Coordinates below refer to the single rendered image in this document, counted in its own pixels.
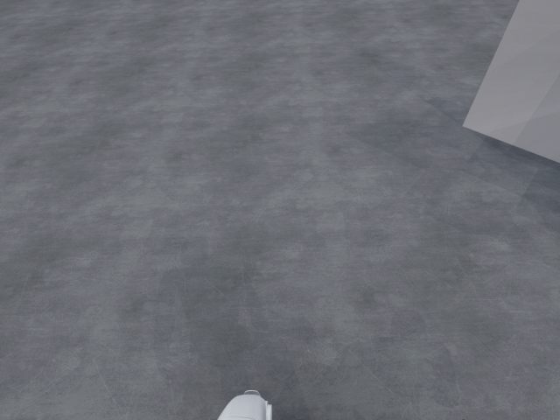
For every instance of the robot left thigh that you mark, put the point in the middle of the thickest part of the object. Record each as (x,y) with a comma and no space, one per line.
(247,407)

